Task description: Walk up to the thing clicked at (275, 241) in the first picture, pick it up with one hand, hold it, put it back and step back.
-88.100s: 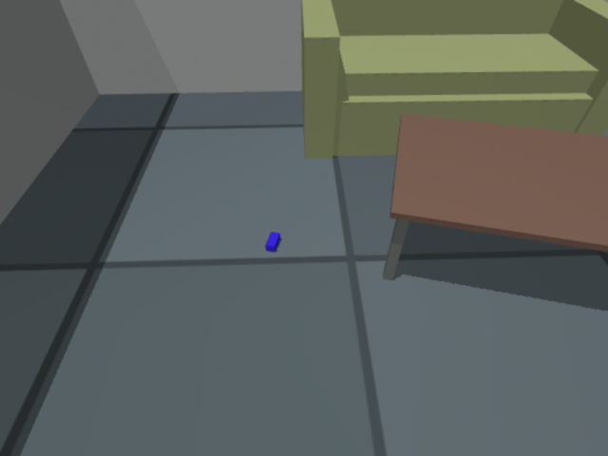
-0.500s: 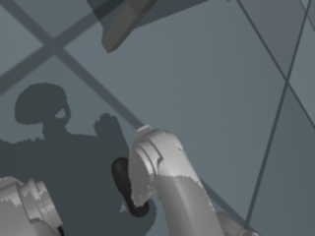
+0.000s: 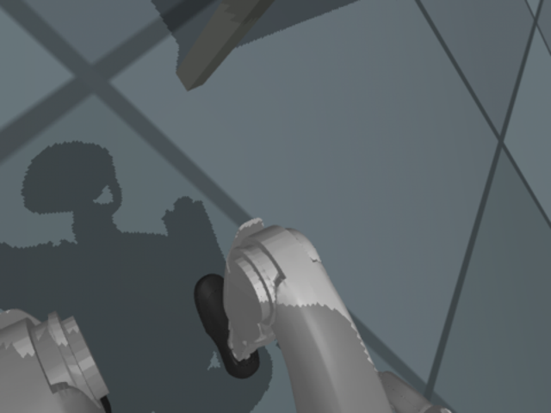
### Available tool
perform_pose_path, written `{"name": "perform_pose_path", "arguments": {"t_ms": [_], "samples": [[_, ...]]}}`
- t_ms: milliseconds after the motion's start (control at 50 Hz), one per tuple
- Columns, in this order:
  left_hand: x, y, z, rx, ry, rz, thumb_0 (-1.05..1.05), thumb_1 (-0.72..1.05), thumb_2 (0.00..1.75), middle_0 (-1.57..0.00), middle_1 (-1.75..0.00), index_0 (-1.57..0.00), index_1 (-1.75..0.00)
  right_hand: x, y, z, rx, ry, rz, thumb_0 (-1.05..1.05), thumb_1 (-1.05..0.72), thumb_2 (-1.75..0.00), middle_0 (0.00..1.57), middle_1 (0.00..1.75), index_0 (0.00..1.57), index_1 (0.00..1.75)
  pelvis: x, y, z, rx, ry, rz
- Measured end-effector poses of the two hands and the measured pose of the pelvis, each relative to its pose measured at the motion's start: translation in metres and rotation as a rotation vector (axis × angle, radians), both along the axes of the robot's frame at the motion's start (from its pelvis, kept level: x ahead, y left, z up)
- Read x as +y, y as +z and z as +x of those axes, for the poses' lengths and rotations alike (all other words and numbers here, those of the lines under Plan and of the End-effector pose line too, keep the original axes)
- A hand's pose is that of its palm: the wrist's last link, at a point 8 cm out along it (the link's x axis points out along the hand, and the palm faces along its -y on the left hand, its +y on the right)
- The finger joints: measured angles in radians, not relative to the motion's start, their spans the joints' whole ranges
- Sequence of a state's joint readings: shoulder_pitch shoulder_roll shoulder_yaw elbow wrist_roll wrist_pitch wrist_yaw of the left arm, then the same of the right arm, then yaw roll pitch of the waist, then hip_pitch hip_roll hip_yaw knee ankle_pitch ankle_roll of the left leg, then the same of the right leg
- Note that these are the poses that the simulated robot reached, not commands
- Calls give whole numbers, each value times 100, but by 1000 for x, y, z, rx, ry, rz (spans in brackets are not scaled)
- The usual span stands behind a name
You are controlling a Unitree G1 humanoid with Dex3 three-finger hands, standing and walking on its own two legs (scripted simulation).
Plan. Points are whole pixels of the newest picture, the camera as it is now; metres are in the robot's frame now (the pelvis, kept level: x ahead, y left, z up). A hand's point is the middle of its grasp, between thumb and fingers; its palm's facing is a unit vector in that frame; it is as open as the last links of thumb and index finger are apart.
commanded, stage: withdraw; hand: left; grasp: from above
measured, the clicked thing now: out of the picture +0.45 +0.39 -0.29
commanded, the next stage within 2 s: home in 0.78 s
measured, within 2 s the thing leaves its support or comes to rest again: neither
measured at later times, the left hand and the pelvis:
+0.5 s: hand out of the picture +0.44 +0.41 -0.09, palm faces -0.44 -0.13 -0.89, open 14.0 cm; pelvis +0.00 +0.00 +0.04, yaw +6 degrees
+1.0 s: hand out of the picture +0.45 +0.38 -0.15, palm faces -0.38 -0.11 -0.92, open 13.2 cm; pelvis -0.01 +0.00 +0.01, yaw +5 degrees
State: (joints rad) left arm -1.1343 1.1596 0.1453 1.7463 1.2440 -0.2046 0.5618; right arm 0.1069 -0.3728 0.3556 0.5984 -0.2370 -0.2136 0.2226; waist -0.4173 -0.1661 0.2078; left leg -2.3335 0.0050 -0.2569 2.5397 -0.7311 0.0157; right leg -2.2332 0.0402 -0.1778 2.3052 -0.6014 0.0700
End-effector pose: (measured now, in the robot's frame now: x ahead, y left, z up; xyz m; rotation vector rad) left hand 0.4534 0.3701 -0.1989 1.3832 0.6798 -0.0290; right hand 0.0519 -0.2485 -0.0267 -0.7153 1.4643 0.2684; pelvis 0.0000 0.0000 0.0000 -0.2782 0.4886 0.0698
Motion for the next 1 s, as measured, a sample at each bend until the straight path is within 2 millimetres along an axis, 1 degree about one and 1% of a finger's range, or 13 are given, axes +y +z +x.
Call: {"name": "perform_pose_path", "arguments": {"t_ms": [100,160,220,340,420,480,520,600,700,820,880,940,1000], "samples": [[3,13,11,-37,-23,16,0,-51,100,-9,-101,-9,-101,-2,0,1,3,-12,-2,0,-90,-89,20,30,21,30,-1,1,2,12,1,3],[6,30,19,-65,-56,36,0,-52,99,-9,-102,-9,-101,-4,-2,4,-4,-32,0,0,-90,-89,20,30,21,30,-1,2,4,30,3,3],[13,53,22,-79,-78,59,0,-52,99,-9,-102,-9,-101,-7,-5,10,-21,-60,3,0,-90,-90,20,30,21,30,-1,5,6,51,8,5],[27,109,13,-59,-97,87,0,-51,99,-9,-101,-9,-101,-11,-12,31,-61,-116,26,0,-90,-90,20,30,21,30,-1,17,7,90,31,26],[34,141,3,-24,-91,84,0,-51,100,-9,-101,-9,-100,-11,-11,47,-105,-138,29,0,-90,-90,20,30,21,30,-1,29,4,100,50,41],[36,158,-4,10,-89,68,0,-50,100,-9,-100,-9,-100,-12,-7,56,-132,-144,21,0,-90,-90,20,30,21,30,-2,38,0,104,61,51],[36,164,-8,37,-94,52,0,-50,99,-9,-100,-9,-100,-13,-3,60,-148,-142,11,0,-90,-90,20,30,21,30,-2,42,-2,104,65,56],[33,165,-13,72,-127,16,0,-48,99,-10,-99,-10,-99,-17,3,61,-161,-132,-23,0,-90,-89,20,30,21,30,-3,47,-5,99,69,62],[26,152,-13,62,-192,-15,0,-45,97,-12,-97,-12,-97,-23,3,50,-132,-122,-74,0,-89,-89,20,30,20,30,-4,41,-7,91,67,62],[13,123,-9,21,-239,-13,0,-42,95,-15,-96,-15,-95,-24,-9,30,-80,-135,-99,0,-89,-89,20,30,20,30,-3,25,-8,75,64,58],[10,113,-5,-9,-236,0,0,-40,93,-16,-94,-17,-94,-21,-16,20,-63,-151,-90,0,-89,-89,20,30,21,30,-4,18,-7,70,60,57],[11,109,-1,-35,-215,25,0,-37,91,-19,-91,-19,-90,-17,-23,10,-50,-171,-73,0,-89,-89,20,30,21,30,-4,12,-7,70,56,58],[14,112,2,-56,-178,44,0,-33,89,-21,-85,-20,-85,-13,-28,4,-39,-197,-51,0,-89,-89,20,30,21,30,-5,10,-5,81,54,60]]}}
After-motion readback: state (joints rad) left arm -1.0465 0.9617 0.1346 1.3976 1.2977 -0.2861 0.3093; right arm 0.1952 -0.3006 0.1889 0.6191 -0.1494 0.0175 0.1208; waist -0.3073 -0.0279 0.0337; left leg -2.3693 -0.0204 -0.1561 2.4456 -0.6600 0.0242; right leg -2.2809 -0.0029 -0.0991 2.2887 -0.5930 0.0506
